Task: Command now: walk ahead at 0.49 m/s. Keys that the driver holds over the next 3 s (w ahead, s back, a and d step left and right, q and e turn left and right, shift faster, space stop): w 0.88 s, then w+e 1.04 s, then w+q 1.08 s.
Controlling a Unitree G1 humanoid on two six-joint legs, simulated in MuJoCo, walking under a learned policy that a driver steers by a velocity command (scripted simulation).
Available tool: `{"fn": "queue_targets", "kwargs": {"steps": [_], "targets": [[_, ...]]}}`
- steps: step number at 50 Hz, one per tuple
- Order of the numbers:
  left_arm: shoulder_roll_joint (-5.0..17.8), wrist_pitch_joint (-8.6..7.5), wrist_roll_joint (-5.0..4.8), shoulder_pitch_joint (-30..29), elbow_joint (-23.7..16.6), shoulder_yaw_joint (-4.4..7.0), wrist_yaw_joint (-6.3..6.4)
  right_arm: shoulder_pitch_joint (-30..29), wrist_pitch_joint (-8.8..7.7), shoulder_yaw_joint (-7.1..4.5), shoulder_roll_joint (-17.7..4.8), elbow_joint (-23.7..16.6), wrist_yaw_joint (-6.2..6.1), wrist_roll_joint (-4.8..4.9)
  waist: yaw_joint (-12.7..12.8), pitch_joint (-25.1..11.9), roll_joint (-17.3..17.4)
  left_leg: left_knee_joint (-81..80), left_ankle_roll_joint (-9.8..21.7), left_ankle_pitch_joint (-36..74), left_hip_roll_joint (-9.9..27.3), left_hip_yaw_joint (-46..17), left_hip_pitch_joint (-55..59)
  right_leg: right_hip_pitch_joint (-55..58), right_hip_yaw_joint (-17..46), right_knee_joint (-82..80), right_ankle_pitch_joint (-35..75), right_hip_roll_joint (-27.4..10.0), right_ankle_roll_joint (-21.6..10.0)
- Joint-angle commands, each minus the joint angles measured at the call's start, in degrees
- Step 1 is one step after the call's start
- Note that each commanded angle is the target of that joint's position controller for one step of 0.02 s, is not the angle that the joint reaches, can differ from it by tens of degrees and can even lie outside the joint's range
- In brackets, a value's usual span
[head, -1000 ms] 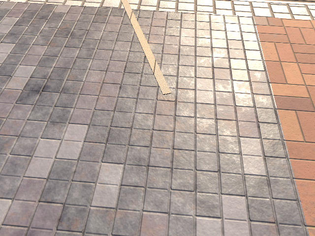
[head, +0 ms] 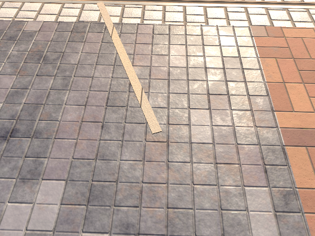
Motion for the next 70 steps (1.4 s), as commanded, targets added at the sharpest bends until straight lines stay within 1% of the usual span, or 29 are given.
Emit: {"fn": "queue_targets", "kwargs": {"steps": [1,7,11,14,16,17,18,19,20,22,23,28,34,39,42,43,44,45,46,47,48,49,50,52,55,60,65,68,70], "targets": [[2.78,0.96,0.65,3.75,-2.62,0.82,0.43,-2.63,-1.78,-1.15,-6.27,-2.51,-0.19,0.06,2.57,-1.14,5.68,-15.41,10.61,3.26,15.81,-14.13,-1.01,-4.28,1.42,-4.02,4.45,-4.18,1.60],[1.65,-0.07,1.10,-10.56,-7.44,0.03,-0.45,3.82,-1.00,-1.69,-9.59,0.33,-2.02,0.66,-2.01,1.19,4.08,-16.01,7.95,5.80,13.08,-7.23,0.93,-4.66,-2.06,-28.32,24.10,-1.35,3.28],[2.66,-0.39,0.37,-16.30,-10.10,-0.10,-1.57,8.29,0.07,-1.90,-10.33,2.86,-2.26,1.39,-3.60,1.78,4.38,-12.74,7.20,5.77,16.66,-8.21,9.77,-6.32,-1.20,-34.74,22.79,-0.14,2.06],[4.69,-0.74,0.32,-15.23,-10.95,0.53,-2.36,8.26,1.32,-2.31,-11.25,3.42,-2.55,1.35,-1.57,0.18,5.54,-7.68,5.57,12.56,19.23,-9.31,15.89,-3.88,-1.54,-36.98,15.46,1.10,-0.28],[8.19,-0.84,0.40,-3.02,-7.59,2.56,-2.08,6.78,2.13,-1.90,-10.57,3.01,-2.63,0.95,4.88,-7.29,5.41,7.29,3.26,27.94,15.40,-6.02,14.43,12.96,-4.64,-38.76,13.67,4.39,-3.05],[12.35,-0.67,0.95,7.54,-5.34,3.93,-1.57,7.71,2.18,-0.67,-8.00,1.65,-2.74,-0.16,8.34,-16.26,0.50,24.26,1.27,18.11,11.95,-3.23,4.83,29.99,3.84,-36.69,14.85,-3.51,-6.45],[17.47,-0.19,1.22,11.63,-3.75,5.14,-1.70,15.23,0.87,1.54,-0.30,1.10,-2.03,-0.10,4.69,-23.16,-15.40,44.97,-2.89,-15.19,0.93,-2.17,-19.27,50.00,31.68,-42.81,2.65,-16.29,-16.09],[11.11,-0.24,0.73,11.41,-4.22,3.45,-1.90,12.55,-0.45,0.50,-5.77,2.03,-1.81,1.16,6.76,-23.44,-11.14,52.72,-2.29,-25.46,2.10,-10.46,-26.39,50.40,39.45,-48.95,-4.75,-16.53,-15.88],[8.60,-0.47,0.88,6.56,-5.22,2.58,-1.76,7.07,-1.35,-0.53,-9.59,0.38,-1.58,2.73,6.33,-14.69,-7.73,54.37,-1.16,-21.33,5.15,-10.36,-30.55,43.71,30.98,-49.62,-2.93,-14.78,-13.16],[5.81,-0.67,1.55,-0.64,-6.64,1.76,-1.74,1.84,-1.55,-0.64,-8.87,-0.56,-2.14,1.63,3.39,-6.68,-1.01,48.41,-1.26,-12.52,10.17,-8.07,-27.41,29.41,18.93,-52.04,9.67,-10.61,-11.26],[4.65,-0.92,2.06,-1.96,-6.78,1.38,-1.79,2.51,-0.98,-0.86,-8.33,-0.38,-2.18,1.15,1.54,-6.03,-2.04,45.97,-1.43,-10.02,11.75,-8.51,-23.77,25.36,15.57,-53.51,13.52,-9.10,-10.60],[6.68,-1.51,1.38,0.15,-4.81,2.08,-1.41,-0.28,1.25,-0.33,-5.07,-1.40,-2.39,0.26,0.20,-2.62,-0.51,35.20,-4.06,-2.69,12.86,-7.30,-24.70,20.71,7.85,-59.07,21.06,-7.76,-11.97],[7.66,-0.59,0.72,5.06,-2.20,2.25,-0.24,-11.86,0.44,0.38,-3.42,-4.40,-1.48,0.53,3.73,0.24,-0.87,15.17,-4.72,13.48,10.07,-4.15,-22.44,21.67,0.66,-60.53,19.26,-4.54,-9.13],[8.22,0.86,0.26,8.76,0.45,2.66,0.12,-17.93,-0.32,0.42,-4.39,-7.05,0.01,1.09,4.55,1.74,-1.26,8.80,-2.51,9.59,8.84,-4.67,-24.44,31.43,1.51,-56.54,22.55,-8.76,-8.48],[9.34,1.72,0.22,7.00,0.39,3.14,0.49,-13.04,-0.66,-0.63,-6.87,-6.12,0.44,1.05,0.78,-1.77,-3.04,7.20,-0.11,3.73,6.21,-2.58,-15.89,34.52,1.04,-49.45,37.36,-9.35,-6.82],[8.93,2.11,0.33,5.97,0.16,2.95,0.57,-5.95,-0.64,-1.77,-8.63,-3.91,0.18,0.91,-3.05,-5.97,-2.76,6.01,1.29,4.26,4.38,-0.88,-6.01,32.99,-0.90,-41.24,44.93,-7.10,-5.57],[7.29,2.25,0.91,6.17,-0.67,2.16,0.72,4.06,-0.53,-3.11,-11.65,-1.03,-0.35,0.54,-6.87,-13.05,-0.94,8.21,3.66,5.54,7.52,-4.13,9.90,25.20,-2.92,-28.46,40.30,-4.17,-3.82],[1.31,1.30,1.27,12.39,-1.74,0.28,0.09,11.32,-0.13,-4.55,-17.08,0.18,-0.80,-0.49,-5.86,-21.72,10.47,7.43,12.12,-1.87,22.65,-27.97,34.14,0.89,-5.56,-5.66,18.28,4.16,0.52],[0.78,0.04,0.64,12.17,-0.74,-0.10,-0.05,12.21,0.15,-3.51,-13.54,0.51,-0.79,0.32,-6.56,-25.46,15.59,-1.68,14.49,-9.00,27.66,-44.31,37.54,-8.89,2.06,5.25,-15.28,8.74,0.85],[6.69,-0.84,-1.31,7.25,-2.13,1.62,-0.30,8.41,-0.01,-2.44,-10.56,0.15,-0.90,0.63,-6.67,-16.82,11.60,-3.46,11.41,-12.94,26.06,-37.55,30.41,-14.20,5.57,9.68,-13.61,5.35,-0.34],[7.37,-1.09,-1.99,3.52,-3.31,1.83,-0.16,3.87,-0.17,-1.92,-8.79,-0.80,-1.07,0.43,-4.98,-10.69,8.89,-5.03,9.22,-11.06,24.33,-29.31,21.84,-14.42,3.82,8.03,-8.29,2.05,-1.02],[6.81,-0.82,-1.32,1.75,-3.55,2.03,0.22,0.15,-0.53,-1.36,-6.68,-0.94,-0.91,0.05,-3.17,-6.23,6.30,-7.69,7.89,-7.84,22.04,-23.38,13.79,-12.33,3.05,4.23,-3.78,-0.14,-0.86],[6.16,0.02,-0.78,2.65,-3.14,2.50,0.55,-2.22,-1.09,-0.90,-4.98,-0.99,-0.84,-0.40,-1.09,-4.47,7.76,-9.68,6.51,-4.66,20.04,-18.49,8.76,-8.80,3.58,1.12,-0.55,-1.98,-0.76],[3.13,1.70,-0.63,5.27,-2.23,2.27,0.54,-3.45,-1.63,-0.98,-4.53,-0.23,-0.71,-0.89,0.79,-3.27,8.32,-12.68,6.28,-0.16,18.48,-12.60,3.29,-4.56,3.64,-0.42,2.47,-2.78,-0.16],[2.50,2.77,-0.41,2.49,-3.89,2.48,0.69,-2.40,-2.11,-1.61,-6.41,1.14,-1.38,-1.21,1.12,-1.04,6.04,-14.57,6.75,6.75,18.19,-6.09,2.91,-8.97,4.67,-5.06,9.26,-2.81,0.95],[0.98,1.95,0.21,-5.52,-6.92,1.92,-0.82,-0.65,-1.53,-1.80,-8.02,1.93,-2.81,-0.84,-1.26,0.59,4.48,-15.47,4.84,11.67,16.35,2.85,5.91,-9.03,0.27,-21.68,22.98,-1.49,1.27],[0.09,1.99,0.19,-13.94,-11.98,1.12,-2.71,5.15,0.64,-2.47,-9.77,3.88,-3.34,0.25,-4.25,2.97,3.19,-11.52,4.51,18.58,20.08,5.67,17.91,-13.89,-3.60,-29.40,19.24,-0.35,-0.44],[1.90,2.28,0.02,-12.90,-13.96,1.94,-3.77,3.88,2.16,-3.09,-11.50,3.18,-3.76,0.72,-1.63,0.39,5.62,-3.44,2.92,39.68,21.05,7.97,21.82,-8.52,-7.71,-30.40,11.17,3.29,-3.06],[5.41,2.65,-0.23,-3.91,-12.76,3.88,-3.77,2.37,3.09,-3.49,-12.81,2.33,-4.22,0.83,4.03,-5.41,7.34,10.86,1.48,53.15,20.14,9.12,20.41,4.26,-10.09,-30.65,6.99,7.64,-5.88]]}}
